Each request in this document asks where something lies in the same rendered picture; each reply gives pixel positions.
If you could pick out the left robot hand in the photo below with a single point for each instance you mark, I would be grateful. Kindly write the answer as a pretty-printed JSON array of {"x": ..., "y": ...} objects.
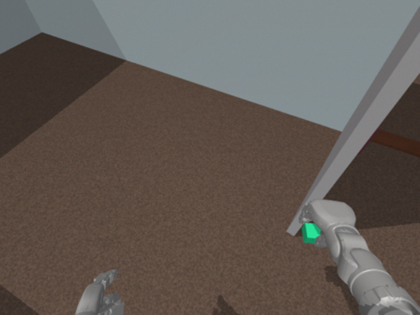
[{"x": 93, "y": 298}]

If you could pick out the right robot hand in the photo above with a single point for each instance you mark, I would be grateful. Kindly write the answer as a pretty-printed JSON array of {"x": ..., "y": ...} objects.
[{"x": 324, "y": 213}]

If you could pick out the right robot arm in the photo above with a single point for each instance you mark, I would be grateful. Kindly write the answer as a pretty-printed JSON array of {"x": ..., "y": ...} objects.
[{"x": 371, "y": 285}]

